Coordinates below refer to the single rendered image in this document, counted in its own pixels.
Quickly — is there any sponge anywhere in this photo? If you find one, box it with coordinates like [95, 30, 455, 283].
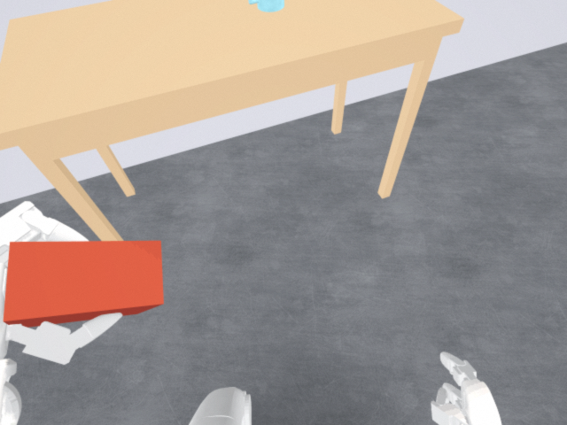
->
[4, 241, 164, 328]

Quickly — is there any table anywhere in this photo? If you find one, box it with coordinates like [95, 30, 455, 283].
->
[0, 0, 464, 241]

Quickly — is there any robot left forearm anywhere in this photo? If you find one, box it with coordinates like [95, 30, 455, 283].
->
[0, 359, 21, 425]

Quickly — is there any robot left hand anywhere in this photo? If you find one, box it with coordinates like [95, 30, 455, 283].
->
[0, 201, 122, 365]

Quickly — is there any robot right hand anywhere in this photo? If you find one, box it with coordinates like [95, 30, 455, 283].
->
[431, 352, 501, 425]

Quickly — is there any robot left thigh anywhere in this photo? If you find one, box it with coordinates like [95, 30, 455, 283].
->
[189, 387, 252, 425]

